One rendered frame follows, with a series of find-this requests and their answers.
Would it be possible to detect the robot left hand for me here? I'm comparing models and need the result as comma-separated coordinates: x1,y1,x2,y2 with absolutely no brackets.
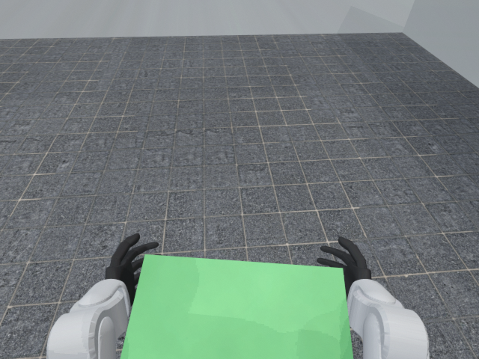
105,233,161,306

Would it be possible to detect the robot right hand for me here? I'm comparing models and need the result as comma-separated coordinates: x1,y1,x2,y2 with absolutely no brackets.
317,236,371,298

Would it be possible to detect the carton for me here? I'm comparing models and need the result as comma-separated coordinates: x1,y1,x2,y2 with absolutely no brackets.
120,254,353,359

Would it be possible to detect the left robot forearm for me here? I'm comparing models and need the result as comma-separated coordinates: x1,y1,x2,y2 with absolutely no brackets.
46,279,131,359

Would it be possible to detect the right robot forearm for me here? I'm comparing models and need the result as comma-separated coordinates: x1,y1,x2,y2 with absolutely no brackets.
347,279,430,359

